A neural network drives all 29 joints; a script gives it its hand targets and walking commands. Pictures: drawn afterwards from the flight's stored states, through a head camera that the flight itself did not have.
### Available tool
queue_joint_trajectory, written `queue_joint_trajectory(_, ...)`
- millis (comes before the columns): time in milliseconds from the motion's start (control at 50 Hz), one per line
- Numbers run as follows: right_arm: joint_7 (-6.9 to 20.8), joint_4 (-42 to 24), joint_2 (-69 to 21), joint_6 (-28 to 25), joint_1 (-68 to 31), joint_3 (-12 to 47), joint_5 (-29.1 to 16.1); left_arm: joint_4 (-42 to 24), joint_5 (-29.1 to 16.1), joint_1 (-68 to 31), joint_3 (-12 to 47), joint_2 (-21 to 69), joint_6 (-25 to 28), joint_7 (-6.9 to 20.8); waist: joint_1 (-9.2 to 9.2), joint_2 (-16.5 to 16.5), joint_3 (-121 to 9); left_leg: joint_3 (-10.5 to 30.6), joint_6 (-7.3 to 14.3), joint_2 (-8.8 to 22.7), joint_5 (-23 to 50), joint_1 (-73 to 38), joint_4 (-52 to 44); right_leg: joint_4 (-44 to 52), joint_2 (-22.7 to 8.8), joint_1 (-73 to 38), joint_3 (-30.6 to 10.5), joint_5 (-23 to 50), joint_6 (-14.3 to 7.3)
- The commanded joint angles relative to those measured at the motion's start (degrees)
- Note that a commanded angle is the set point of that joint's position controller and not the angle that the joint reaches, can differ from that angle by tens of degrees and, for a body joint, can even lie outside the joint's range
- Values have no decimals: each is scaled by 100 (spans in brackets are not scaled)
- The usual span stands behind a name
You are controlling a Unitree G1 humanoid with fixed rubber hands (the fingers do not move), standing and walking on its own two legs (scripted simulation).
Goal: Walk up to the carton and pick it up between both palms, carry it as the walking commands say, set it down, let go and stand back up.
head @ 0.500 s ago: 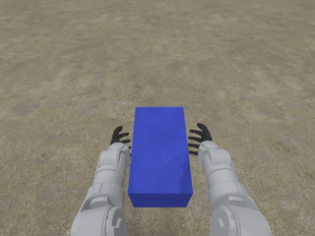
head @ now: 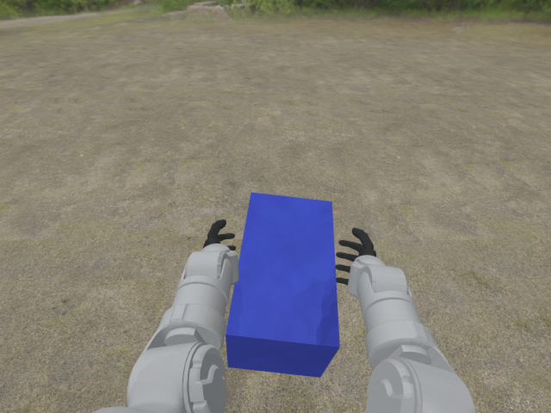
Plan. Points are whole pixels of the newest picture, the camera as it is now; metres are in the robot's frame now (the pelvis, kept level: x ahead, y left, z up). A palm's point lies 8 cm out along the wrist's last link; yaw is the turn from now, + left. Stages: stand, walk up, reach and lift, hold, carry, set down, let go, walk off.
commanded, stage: reach and lift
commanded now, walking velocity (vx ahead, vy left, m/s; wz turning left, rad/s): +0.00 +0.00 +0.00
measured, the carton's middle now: (283, 279) +0.37 +0.02 -0.01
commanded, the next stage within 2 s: hold in 0.90 s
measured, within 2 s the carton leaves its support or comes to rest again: neither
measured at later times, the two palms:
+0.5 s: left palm (216, 248) +0.35 +0.13 +0.09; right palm (362, 242) +0.36 -0.11 +0.10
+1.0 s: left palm (206, 265) +0.30 +0.14 +0.10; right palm (366, 273) +0.30 -0.11 +0.09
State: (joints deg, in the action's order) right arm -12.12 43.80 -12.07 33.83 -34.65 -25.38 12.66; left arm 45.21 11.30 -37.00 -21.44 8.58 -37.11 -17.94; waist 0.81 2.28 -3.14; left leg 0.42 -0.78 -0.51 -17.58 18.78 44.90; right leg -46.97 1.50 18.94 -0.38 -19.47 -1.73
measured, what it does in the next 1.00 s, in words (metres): stands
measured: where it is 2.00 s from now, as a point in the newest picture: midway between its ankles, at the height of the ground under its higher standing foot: outside the picture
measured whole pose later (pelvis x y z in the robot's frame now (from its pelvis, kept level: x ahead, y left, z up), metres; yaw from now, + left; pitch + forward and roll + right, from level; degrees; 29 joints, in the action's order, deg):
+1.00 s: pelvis -0.02 +0.01 +0.01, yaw +0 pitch -10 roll +0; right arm -8.2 42.2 -11.7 35.5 -34.4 -26.9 14.8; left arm 42.1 14.3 -36.0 -24.8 10.8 -38.3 -15.8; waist 0.8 2.3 -3.1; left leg 0.6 -0.3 -0.5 -14.5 16.8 40.3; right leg -41.5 1.5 16.5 -0.4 -16.5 -1.2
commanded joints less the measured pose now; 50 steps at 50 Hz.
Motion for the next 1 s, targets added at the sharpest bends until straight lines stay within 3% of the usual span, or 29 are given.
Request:
queue_joint_trajectory(0, 1874, 631, -5679, 3, -5758, 1997, -845, 341, -766, -5988, 1495, 6086, 227, 2673, -214, -218, -950, 189, 92, -304, -1374, -191, -1250, 2190, -62, -600, -503, -1913, 57)
queue_joint_trajectory(60, 1894, 1118, -5640, 160, -5103, 1549, -549, 865, -395, -5254, 1004, 5879, 105, 2694, -155, -109, -552, 80, 74, -340, -1195, -366, -1370, 2438, -101, -367, -457, -1882, 74)
queue_joint_trajectory(140, 1933, 1073, -5660, 245, -4538, 1418, -447, 777, -326, -4683, 937, 5764, 41, 2774, -119, -50, -759, -20, 21, -401, -487, -748, -1415, 2539, -106, -262, -439, -1214, 92)
queue_joint_trajectory(200, 1965, 312, -5815, 118, -4539, 1928, -708, 251, -663, -4580, 1509, 6078, 101, 2833, -176, -106, -1594, 48, 9, -400, 334, -914, -1382, 2234, 20, -676, -389, 127, 161)
queue_joint_trajectory(300, 1940, -1090, -6162, 98, -4126, 3042, -1321, -1276, -1422, -4303, 2901, 6724, 114, 2781, -315, -328, -3479, 278, -81, -422, 2384, -1291, -1199, 1626, 233, -1874, -448, 3045, 256)
queue_joint_trajectory(360, 1919, -1331, -6345, 287, -3662, 3411, -1403, -1814, -1572, -4046, 3286, 6706, 23, 2721, -242, -269, -3634, 354, -89, -469, 2716, -1179, -1209, 1593, 259, -2214, -529, 3742, 293)
queue_joint_trajectory(460, 1979, -728, -6491, 575, -2704, 3229, -1139, -1933, -1321, -3708, 3219, 6373, -160, 2724, -204, -229, -2728, 349, -29, -513, 1965, -1101, -1417, 1861, 214, -1797, -593, 2853, 293)
queue_joint_trajectory(540, 2034, -512, -6518, 597, -2576, 2979, -1002, -1871, -1209, -3697, 3067, 6230, -202, 2786, -231, -231, -2351, 259, 2, -517, 1499, -1021, -1493, 1982, 190, -1532, -623, 2110, 274)
queue_joint_trajectory(680, 2068, -554, -6380, 345, -3764, 2831, -947, -1447, -1172, -4514, 2792, 6235, -49, 2848, -209, -153, -1798, 208, 81, -497, -13, -666, -1426, 2065, 109, -844, -642, 30, 160)
queue_joint_trajectory(780, 2096, 121, -6178, 201, -4559, 2206, -683, -815, -939, -5368, 2190, 6040, 104, 2882, -197, -69, -1270, 78, 78, -497, -1035, -666, -1273, 2394, -44, -340, -659, -1702, 27)
queue_joint_trajectory(860, 2068, 608, -5826, 117, -4950, 1672, -420, -302, -684, -5808, 1686, 5830, 231, 2882, -355, -206, -806, 54, 108, -389, -1521, -426, -1334, 2406, -10, -392, -546, -2057, 39)
queue_joint_trajectory(980, 2025, 442, -5586, 5, -5402, 1673, -429, 234, -532, -5576, 1426, 5877, 272, 2854, -382, -334, -807, 54, 100, -298, -1517, -251, -1379, 2349, 9, -501, -517, -1882, 72)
